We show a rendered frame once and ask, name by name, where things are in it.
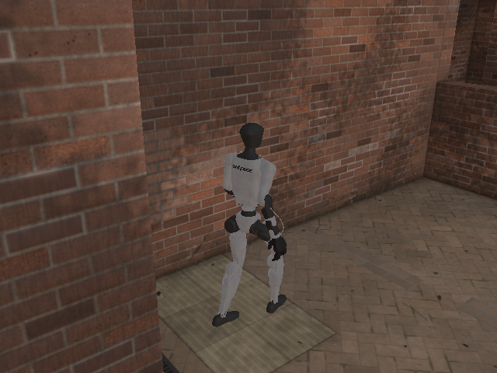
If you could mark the right robot upper arm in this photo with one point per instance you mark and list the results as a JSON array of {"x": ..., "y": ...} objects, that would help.
[{"x": 268, "y": 171}]

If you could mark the left robot upper arm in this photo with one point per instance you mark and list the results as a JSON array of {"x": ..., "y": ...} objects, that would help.
[{"x": 227, "y": 183}]

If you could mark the right robot shin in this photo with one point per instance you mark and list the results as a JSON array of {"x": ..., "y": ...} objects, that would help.
[{"x": 275, "y": 279}]

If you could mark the right robot forearm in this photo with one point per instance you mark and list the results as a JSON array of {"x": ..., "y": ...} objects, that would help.
[{"x": 269, "y": 217}]

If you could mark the robot left thigh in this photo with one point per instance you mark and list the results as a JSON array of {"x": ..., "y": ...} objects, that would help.
[{"x": 238, "y": 243}]

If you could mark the robot right hand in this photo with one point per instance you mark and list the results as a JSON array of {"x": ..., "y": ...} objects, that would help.
[{"x": 279, "y": 246}]

